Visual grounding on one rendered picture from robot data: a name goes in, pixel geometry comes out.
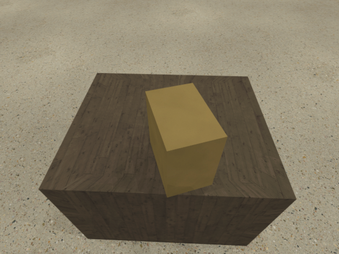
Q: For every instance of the pedestal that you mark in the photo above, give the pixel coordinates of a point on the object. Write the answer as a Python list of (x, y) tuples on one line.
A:
[(104, 177)]

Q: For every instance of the carton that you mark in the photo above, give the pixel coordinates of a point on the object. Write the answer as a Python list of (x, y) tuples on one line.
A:
[(185, 136)]

